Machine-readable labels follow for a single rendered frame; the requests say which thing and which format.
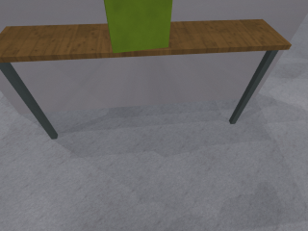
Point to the table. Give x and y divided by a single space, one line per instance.
37 43

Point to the carton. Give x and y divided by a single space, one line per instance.
136 25

